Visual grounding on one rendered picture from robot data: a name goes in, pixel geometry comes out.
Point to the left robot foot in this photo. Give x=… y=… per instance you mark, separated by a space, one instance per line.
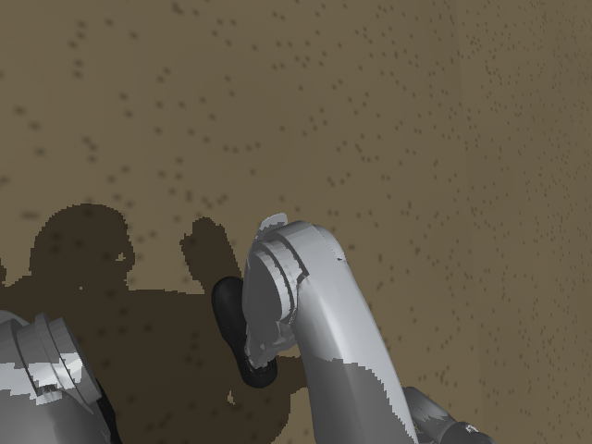
x=109 y=416

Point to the right robot foot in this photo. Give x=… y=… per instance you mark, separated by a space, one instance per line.
x=226 y=302

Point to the right robot arm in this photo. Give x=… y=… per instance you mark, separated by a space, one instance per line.
x=464 y=433

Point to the right robot hand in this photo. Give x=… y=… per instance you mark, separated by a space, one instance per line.
x=428 y=417

